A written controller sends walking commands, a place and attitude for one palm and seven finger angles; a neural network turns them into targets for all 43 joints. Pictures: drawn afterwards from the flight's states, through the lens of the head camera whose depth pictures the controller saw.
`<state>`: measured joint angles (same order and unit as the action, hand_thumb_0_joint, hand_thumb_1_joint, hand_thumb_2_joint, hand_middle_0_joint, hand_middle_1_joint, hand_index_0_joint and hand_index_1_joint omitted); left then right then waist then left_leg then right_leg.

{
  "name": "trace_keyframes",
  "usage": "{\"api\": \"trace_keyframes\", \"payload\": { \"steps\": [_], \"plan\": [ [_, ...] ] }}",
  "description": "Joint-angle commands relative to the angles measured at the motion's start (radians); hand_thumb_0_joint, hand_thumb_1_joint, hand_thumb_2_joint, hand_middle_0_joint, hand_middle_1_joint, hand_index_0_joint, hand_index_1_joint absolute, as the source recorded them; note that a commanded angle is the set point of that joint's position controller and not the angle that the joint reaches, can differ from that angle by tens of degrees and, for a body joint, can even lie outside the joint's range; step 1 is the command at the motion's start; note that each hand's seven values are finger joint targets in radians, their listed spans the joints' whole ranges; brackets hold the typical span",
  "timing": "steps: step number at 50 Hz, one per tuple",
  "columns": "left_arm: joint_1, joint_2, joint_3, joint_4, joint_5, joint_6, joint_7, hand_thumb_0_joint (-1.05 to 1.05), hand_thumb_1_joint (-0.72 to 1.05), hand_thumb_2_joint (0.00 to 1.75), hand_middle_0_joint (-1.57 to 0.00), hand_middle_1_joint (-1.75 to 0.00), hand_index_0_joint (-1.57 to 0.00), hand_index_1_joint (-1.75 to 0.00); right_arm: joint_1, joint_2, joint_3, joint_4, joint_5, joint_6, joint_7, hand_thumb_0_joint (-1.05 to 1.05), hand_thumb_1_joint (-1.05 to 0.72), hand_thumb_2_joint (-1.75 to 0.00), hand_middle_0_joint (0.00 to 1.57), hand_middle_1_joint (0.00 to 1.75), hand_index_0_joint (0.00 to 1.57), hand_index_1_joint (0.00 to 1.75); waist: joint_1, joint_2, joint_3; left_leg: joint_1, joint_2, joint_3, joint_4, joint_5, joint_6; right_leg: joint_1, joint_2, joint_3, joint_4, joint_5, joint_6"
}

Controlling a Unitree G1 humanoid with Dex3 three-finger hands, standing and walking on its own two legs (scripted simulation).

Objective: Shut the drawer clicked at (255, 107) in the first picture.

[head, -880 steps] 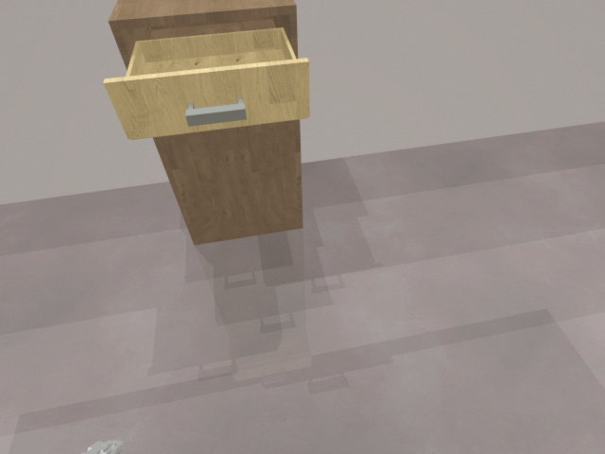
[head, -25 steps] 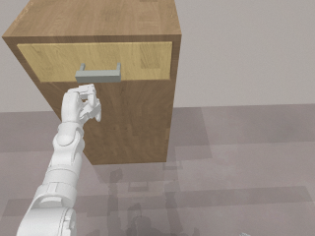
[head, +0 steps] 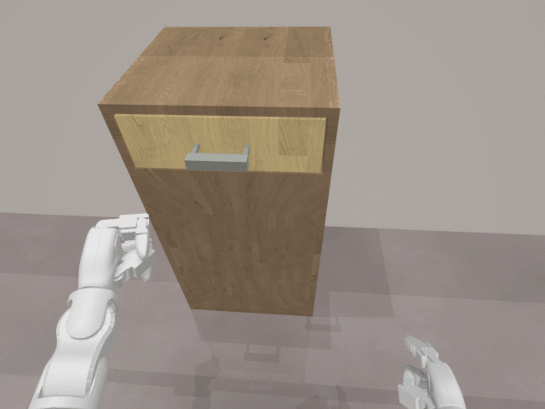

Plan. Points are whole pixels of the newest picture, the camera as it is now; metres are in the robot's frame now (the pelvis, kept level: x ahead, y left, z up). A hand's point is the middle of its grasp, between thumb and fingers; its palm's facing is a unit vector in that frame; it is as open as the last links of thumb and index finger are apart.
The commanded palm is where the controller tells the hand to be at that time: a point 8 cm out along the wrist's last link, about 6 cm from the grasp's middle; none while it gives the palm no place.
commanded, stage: draw the hand back to the body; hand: left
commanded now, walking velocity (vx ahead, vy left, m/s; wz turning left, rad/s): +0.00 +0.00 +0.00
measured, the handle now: (219, 155) +0.59 +0.17 +0.05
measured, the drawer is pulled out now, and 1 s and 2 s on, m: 0.00 0.00 0.00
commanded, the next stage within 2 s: step back with the hand held close in 0.66 s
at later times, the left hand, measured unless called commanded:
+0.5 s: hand (58, 305) +0.19 +0.24 +0.16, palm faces +0.37 -0.84 -0.39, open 3.3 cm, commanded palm +0.14 +0.29 +0.18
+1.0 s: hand (48, 295) +0.19 +0.25 +0.17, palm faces +0.35 -0.82 -0.45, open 3.3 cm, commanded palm +0.13 +0.29 +0.18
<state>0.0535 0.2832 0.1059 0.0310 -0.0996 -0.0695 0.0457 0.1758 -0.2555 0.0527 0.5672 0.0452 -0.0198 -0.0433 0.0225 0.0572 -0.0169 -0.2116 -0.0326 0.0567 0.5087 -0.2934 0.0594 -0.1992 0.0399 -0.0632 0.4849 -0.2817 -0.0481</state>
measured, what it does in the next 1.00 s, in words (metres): stands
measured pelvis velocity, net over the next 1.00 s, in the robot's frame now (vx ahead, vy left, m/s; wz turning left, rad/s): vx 0.00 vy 0.02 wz -0.03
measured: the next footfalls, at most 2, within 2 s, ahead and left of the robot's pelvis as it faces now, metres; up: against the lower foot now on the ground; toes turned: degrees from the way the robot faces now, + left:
none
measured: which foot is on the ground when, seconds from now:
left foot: down 0.00-1.00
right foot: down 0.00-1.00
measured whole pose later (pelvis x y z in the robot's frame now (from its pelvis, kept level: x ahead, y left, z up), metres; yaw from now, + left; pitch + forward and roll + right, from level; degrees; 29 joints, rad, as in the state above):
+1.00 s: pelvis +0.00 +0.02 +0.00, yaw -2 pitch -1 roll -1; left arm 0.56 0.35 0.36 -0.48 -0.07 -0.20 0.09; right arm 0.18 -0.25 0.01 0.58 0.01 -0.04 -0.03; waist 0.02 0.06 0.02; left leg -0.18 -0.04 0.08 0.45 -0.26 0.08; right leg -0.17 0.04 -0.03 0.42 -0.23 -0.02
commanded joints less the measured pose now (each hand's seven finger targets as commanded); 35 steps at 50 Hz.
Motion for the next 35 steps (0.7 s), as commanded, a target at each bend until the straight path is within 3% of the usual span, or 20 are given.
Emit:
{"api": "trace_keyframes", "payload": {
  "steps": [1, 3, 6, 10, 14, 16, 24, 25, 27, 30, 35],
  "plan": [
    [-0.178, 0.172, 0.102, -0.311, 0.008, -0.069, 0.040, 0.00, 0.90, 0.90, -1.40, -1.60, -1.40, -1.60, -0.103, -0.096, -0.040, -0.138, -0.007, -0.051, -0.011, 0.00, -0.90, -0.90, 0.20, 0.30, 0.20, 0.30, -0.011, -0.022, -0.121, 0.120, 0.044, -0.084, -0.129, 0.193, -0.013, 0.070, -0.045, 0.081, -0.129, 0.206, 0.015],
    [-0.147, 0.170, 0.102, -0.369, 0.013, -0.074, 0.045, 0.00, 0.90, 0.90, -1.40, -1.60, -1.40, -1.60, -0.110, -0.093, -0.041, -0.137, -0.010, -0.058, -0.008, 0.00, -0.90, -0.90, 0.20, 0.30, 0.20, 0.30, -0.009, 0.012, -0.109, 0.147, 0.046, -0.085, -0.141, 0.214, -0.017, 0.074, -0.045, 0.077, -0.139, 0.218, 0.013],
    [-0.014, 0.181, 0.135, -0.425, 0.013, -0.077, 0.051, 0.00, 0.90, 0.90, -1.40, -1.60, -1.40, -1.60, -0.112, -0.093, -0.046, -0.135, -0.019, -0.067, -0.004, 0.00, -0.90, -0.90, 0.20, 0.30, 0.20, 0.30, 0.005, -0.024, -0.117, 0.158, 0.047, -0.081, -0.145, 0.267, -0.015, 0.113, -0.046, 0.074, -0.144, 0.264, 0.014],
    [0.147, 0.185, 0.174, -0.480, 0.010, -0.075, 0.049, 0.00, 0.90, 0.90, -1.40, -1.60, -1.40, -1.60, -0.117, -0.092, -0.056, -0.129, -0.023, -0.070, 0.004, 0.00, -0.90, -0.90, 0.20, 0.30, 0.20, 0.30, 0.014, -0.029, -0.071, 0.140, 0.053, -0.077, -0.139, 0.313, -0.017, 0.122, -0.047, 0.074, -0.151, 0.304, 0.013],
    [0.228, 0.196, 0.206, -0.592, 0.014, -0.089, 0.055, 0.00, 0.90, 0.90, -1.40, -1.60, -1.40, -1.60, -0.115, -0.085, -0.061, -0.131, -0.025, -0.083, 0.006, 0.00, -0.90, -0.90, 0.20, 0.30, 0.20, 0.30, 0.018, 0.002, -0.088, 0.157, 0.056, -0.084, -0.137, 0.337, -0.021, 0.122, -0.051, 0.069, -0.142, 0.299, 0.015],
    [0.284, 0.203, 0.227, -0.620, 0.013, -0.090, 0.055, 0.00, 0.90, 0.90, -1.40, -1.60, -1.40, -1.60, -0.112, -0.087, -0.062, -0.129, -0.026, -0.088, 0.007, 0.00, -0.90, -0.90, 0.20, 0.30, 0.20, 0.30, 0.021, -0.022, -0.079, 0.149, 0.057, -0.091, -0.137, 0.346, -0.022, 0.121, -0.049, 0.066, -0.142, 0.298, 0.015],
    [0.460, 0.228, 0.304, -0.723, 0.009, -0.110, 0.068, 0.00, 0.90, 0.90, -1.40, -1.60, -1.40, -1.60, -0.112, -0.081, -0.074, -0.131, -0.020, -0.120, -0.002, 0.00, -0.90, -0.90, 0.20, 0.30, 0.20, 0.30, 0.033, -0.002, -0.041, 0.116, 0.064, -0.095, -0.134, 0.288, -0.028, 0.097, -0.044, 0.067, -0.142, 0.238, 0.015],
    [0.457, 0.213, 0.285, -0.708, 0.014, -0.106, 0.067, 0.00, 0.90, 0.90, -1.40, -1.60, -1.40, -1.60, -0.113, -0.084, -0.074, -0.123, -0.020, -0.124, -0.004, 0.00, -0.90, -0.90, 0.20, 0.30, 0.20, 0.30, 0.028, 0.011, -0.017, 0.114, 0.064, -0.095, -0.135, 0.280, -0.029, 0.081, -0.043, 0.067, -0.146, 0.227, 0.014],
    [0.433, 0.181, 0.256, -0.673, 0.014, -0.103, 0.068, 0.00, 0.90, 0.90, -1.40, -1.60, -1.40, -1.60, -0.107, -0.085, -0.074, -0.116, -0.022, -0.126, -0.006, 0.00, -0.90, -0.90, 0.20, 0.30, 0.20, 0.30, 0.018, -0.024, 0.032, 0.096, 0.064, -0.102, -0.148, 0.218, -0.027, 0.051, -0.044, 0.064, -0.152, 0.171, 0.016],
    [0.401, 0.189, 0.252, -0.680, 0.020, -0.106, 0.073, 0.00, 0.90, 0.90, -1.40, -1.60, -1.40, -1.60, -0.105, -0.092, -0.077, -0.116, -0.021, -0.132, -0.013, 0.00, -0.90, -0.90, 0.20, 0.30, 0.20, 0.30, 0.016, -0.028, 0.031, 0.102, 0.065, -0.106, -0.152, 0.163, -0.021, 0.037, -0.044, 0.067, -0.162, 0.122, 0.016],
    [0.400, 0.216, 0.281, -0.703, 0.024, -0.110, 0.082, 0.00, 0.90, 0.90, -1.40, -1.60, -1.40, -1.60, -0.107, -0.088, -0.071, -0.114, -0.026, -0.148, -0.016, 0.00, -0.90, -0.90, 0.20, 0.30, 0.20, 0.30, 0.032, 0.008, -0.005, 0.105, 0.063, -0.115, -0.158, 0.179, -0.028, 0.071, -0.044, 0.067, -0.147, 0.138, 0.010]
  ]
}}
